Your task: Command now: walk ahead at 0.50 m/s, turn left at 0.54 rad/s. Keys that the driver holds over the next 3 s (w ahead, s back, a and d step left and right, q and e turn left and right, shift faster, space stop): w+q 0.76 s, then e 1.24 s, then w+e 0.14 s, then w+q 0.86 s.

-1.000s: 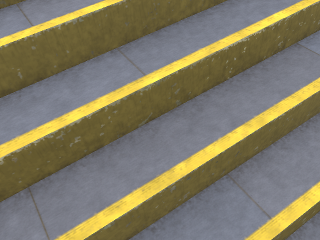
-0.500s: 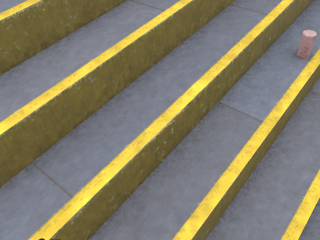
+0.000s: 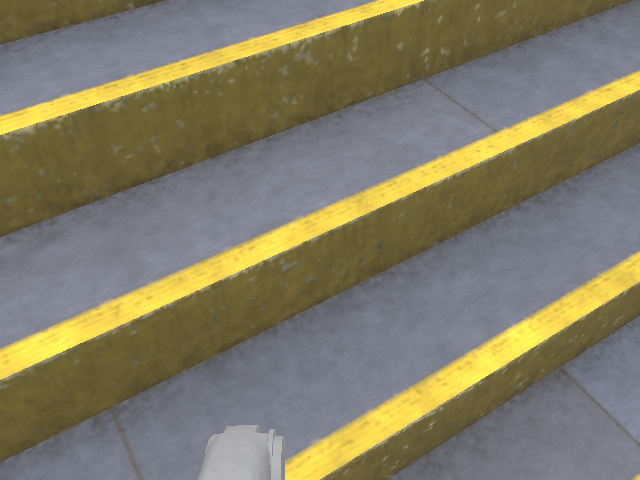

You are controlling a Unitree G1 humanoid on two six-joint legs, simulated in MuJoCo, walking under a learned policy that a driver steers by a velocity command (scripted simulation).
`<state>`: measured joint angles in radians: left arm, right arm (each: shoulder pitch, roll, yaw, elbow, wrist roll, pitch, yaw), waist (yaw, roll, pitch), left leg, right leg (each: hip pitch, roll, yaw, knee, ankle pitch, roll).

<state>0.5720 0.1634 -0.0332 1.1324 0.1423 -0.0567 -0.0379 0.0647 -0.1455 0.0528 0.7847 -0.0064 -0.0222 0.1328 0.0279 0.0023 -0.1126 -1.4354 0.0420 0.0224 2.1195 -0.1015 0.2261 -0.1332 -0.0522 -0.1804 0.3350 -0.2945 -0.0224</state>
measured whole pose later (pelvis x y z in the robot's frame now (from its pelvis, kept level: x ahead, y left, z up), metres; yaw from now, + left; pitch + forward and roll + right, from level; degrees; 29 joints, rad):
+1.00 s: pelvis +0.53 +0.00 +0.35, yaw +27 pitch +6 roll -2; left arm 0.47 0.11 -0.03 1.14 0.10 -0.07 -0.05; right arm 0.02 -0.21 -0.01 0.98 -0.04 -0.06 0.08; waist 0.09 0.04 -0.15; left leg -1.24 0.01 -0.10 2.04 -0.11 0.12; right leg -0.30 0.02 -0.20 0.45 -0.26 -0.08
